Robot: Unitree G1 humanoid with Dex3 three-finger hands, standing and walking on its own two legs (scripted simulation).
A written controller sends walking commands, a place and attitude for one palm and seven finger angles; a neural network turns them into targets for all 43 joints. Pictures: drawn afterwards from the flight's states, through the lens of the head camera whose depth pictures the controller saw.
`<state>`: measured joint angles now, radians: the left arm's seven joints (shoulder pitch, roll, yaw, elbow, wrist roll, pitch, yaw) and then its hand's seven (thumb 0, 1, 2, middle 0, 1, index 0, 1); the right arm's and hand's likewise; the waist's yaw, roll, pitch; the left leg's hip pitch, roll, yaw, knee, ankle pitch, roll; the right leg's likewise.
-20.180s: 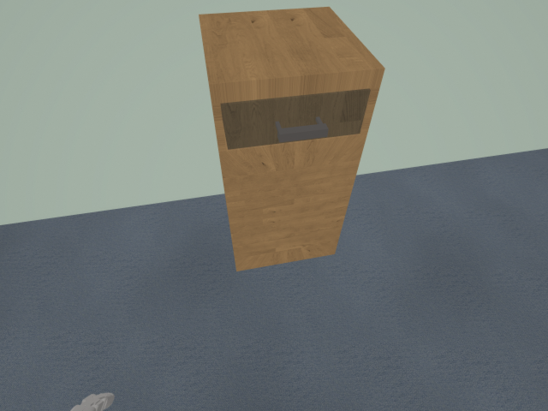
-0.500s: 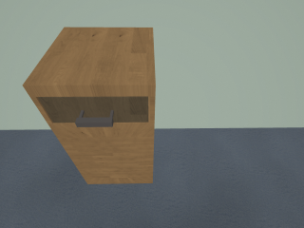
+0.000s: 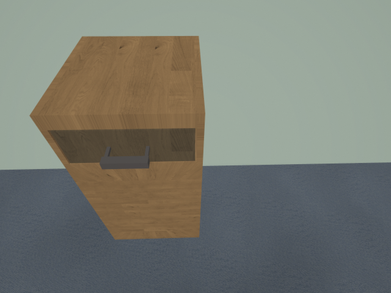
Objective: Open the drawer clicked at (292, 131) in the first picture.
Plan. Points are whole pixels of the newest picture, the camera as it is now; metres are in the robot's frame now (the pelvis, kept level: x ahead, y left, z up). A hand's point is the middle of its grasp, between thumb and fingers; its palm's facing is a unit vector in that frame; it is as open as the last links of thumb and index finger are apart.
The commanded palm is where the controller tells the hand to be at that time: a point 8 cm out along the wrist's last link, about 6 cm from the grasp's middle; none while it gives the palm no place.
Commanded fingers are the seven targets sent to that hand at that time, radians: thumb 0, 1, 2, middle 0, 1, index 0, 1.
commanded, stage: come to a stop and stand still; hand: left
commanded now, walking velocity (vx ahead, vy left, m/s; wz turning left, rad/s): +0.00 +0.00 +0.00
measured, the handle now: (126, 156) +0.47 +0.23 -0.05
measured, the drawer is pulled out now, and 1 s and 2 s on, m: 0.00 0.00 0.00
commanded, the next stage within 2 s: look again from close up in 0.10 s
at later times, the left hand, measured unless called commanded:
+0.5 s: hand out of the picture -0.02 +0.13 -0.17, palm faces +0.03 -0.98 -0.18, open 7.4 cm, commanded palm none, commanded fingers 0.00 0.90 0.90 -0.20 -0.30 -0.20 -0.30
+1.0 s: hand (120, 270) +0.17 +0.16 -0.03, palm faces -0.03 -0.55 -0.83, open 7.6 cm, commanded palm +0.11 +0.17 -0.04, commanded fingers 0.00 0.60 0.77 -0.22 -0.50 -0.22 -0.50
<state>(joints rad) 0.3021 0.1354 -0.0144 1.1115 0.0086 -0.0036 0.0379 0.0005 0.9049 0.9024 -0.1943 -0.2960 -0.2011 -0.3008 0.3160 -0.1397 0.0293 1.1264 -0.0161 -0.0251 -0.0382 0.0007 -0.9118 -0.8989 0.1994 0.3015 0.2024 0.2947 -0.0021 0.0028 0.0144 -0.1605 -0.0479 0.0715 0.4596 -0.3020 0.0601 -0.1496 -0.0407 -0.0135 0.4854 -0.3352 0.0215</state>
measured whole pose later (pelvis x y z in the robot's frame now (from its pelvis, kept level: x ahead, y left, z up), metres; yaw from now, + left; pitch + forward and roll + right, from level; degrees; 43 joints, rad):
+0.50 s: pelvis +0.01 -0.03 +0.00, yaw +0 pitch +0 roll +1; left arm 0.33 0.12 -0.02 1.12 0.01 -0.01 0.04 0.00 0.90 0.90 -0.19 -0.30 -0.20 -0.30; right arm 0.29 -0.14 0.03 1.15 -0.01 -0.02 -0.04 0.00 -0.91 -0.90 0.20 0.30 0.20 0.29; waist 0.00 0.00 0.01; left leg -0.14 -0.02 0.05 0.43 -0.29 0.02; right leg -0.12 -0.01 -0.03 0.46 -0.33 -0.02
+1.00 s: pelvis -0.03 -0.04 -0.01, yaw +1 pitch +5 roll +2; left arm 0.32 0.29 -0.11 0.14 0.52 0.06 0.31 0.04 0.84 0.86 -0.20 -0.36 -0.21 -0.37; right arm 0.22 -0.29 -0.04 0.77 -0.01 -0.19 -0.08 0.02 -0.92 -0.90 0.20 0.30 0.20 0.29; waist -0.01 0.08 -0.09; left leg -0.40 -0.01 0.05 0.62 -0.31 0.00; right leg -0.40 -0.01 -0.04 0.69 -0.38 -0.04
